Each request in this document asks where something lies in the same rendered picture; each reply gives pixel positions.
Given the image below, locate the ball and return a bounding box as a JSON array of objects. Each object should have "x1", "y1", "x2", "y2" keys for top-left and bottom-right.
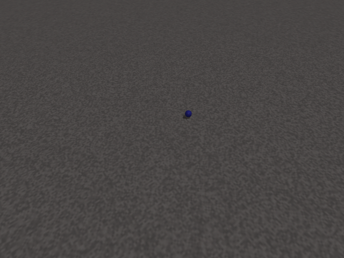
[{"x1": 185, "y1": 110, "x2": 192, "y2": 117}]

